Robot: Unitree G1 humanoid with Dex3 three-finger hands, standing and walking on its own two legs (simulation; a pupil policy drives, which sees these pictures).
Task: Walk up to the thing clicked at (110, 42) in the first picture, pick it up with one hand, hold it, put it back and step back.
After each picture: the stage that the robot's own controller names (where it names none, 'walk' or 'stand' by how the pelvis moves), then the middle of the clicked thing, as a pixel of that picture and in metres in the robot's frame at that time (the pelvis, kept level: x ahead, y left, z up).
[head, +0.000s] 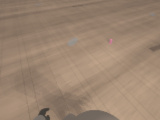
stand; (110, 41) +1.90 -0.52 -0.72
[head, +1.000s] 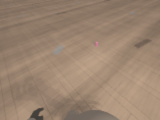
walk; (96, 44) +1.81 -0.05 -0.70
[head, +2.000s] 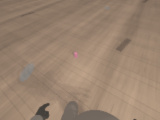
walk; (75, 55) +1.21 +0.33 -0.72
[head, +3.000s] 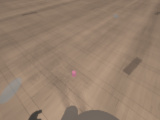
walk; (73, 73) +0.76 +0.26 -0.71
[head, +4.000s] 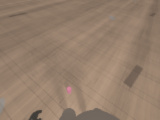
walk; (69, 90) +0.47 +0.22 -0.70
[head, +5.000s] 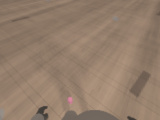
stand; (70, 100) +0.33 +0.21 -0.72
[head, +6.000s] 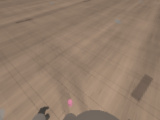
stand; (70, 102) +0.32 +0.21 -0.72
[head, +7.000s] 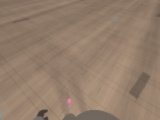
stand; (69, 101) +0.33 +0.21 -0.72
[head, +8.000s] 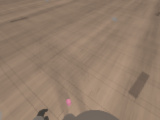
stand; (68, 102) +0.31 +0.22 -0.73
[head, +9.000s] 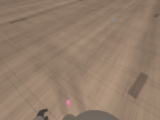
stand; (68, 103) +0.31 +0.22 -0.73
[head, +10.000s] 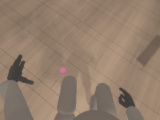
go down; (63, 71) +0.37 +0.25 -0.43
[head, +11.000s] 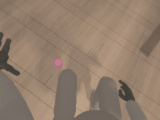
go down; (58, 63) +0.38 +0.28 -0.32
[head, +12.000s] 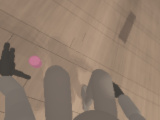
close in; (35, 62) +0.35 +0.31 -0.23
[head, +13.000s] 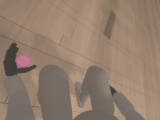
close; (23, 63) +0.34 +0.31 -0.21
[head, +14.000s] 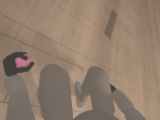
lift; (23, 62) +0.34 +0.32 -0.21
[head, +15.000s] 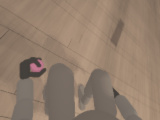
lift; (37, 67) +0.30 +0.29 -0.19
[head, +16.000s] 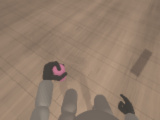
lift; (60, 73) +0.32 +0.20 +0.01
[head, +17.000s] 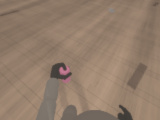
hold; (65, 74) +0.33 +0.17 +0.00
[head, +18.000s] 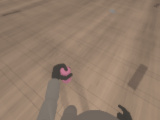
hold; (66, 75) +0.33 +0.17 -0.01
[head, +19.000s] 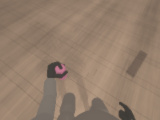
crouch; (61, 72) +0.35 +0.19 -0.07
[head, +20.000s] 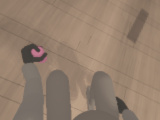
lower; (40, 55) +0.41 +0.30 -0.13
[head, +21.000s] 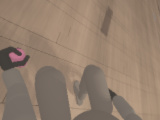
lower; (19, 58) +0.37 +0.32 -0.22
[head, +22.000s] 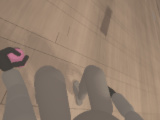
lower; (18, 58) +0.37 +0.32 -0.21
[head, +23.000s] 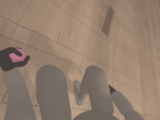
lower; (19, 58) +0.36 +0.33 -0.21
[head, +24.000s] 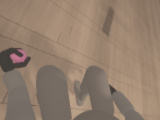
lower; (20, 59) +0.36 +0.33 -0.21
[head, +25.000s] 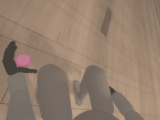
withdraw; (23, 62) +0.34 +0.30 -0.22
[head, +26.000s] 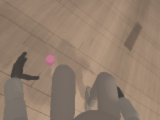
stand; (50, 60) +0.37 +0.28 -0.25
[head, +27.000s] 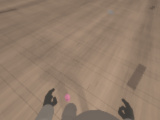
stand; (67, 97) +0.33 +0.20 -0.63
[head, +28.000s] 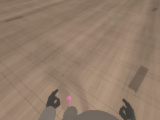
stand; (69, 99) +0.34 +0.22 -0.66
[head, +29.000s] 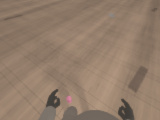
stand; (69, 99) +0.33 +0.21 -0.67
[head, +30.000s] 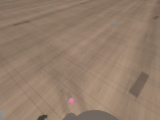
stand; (71, 101) +0.36 +0.19 -0.72
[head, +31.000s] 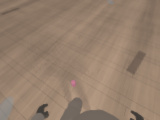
walk; (73, 83) +0.47 +0.22 -0.70
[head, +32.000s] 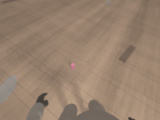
walk; (72, 66) +0.78 +0.21 -0.70
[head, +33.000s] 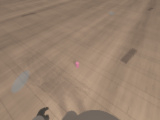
stand; (77, 64) +0.98 +0.23 -0.71
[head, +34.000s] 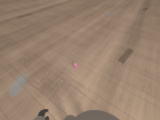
stand; (75, 66) +0.96 +0.25 -0.73
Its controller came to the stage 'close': yes
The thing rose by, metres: 0.70
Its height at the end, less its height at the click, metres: +0.00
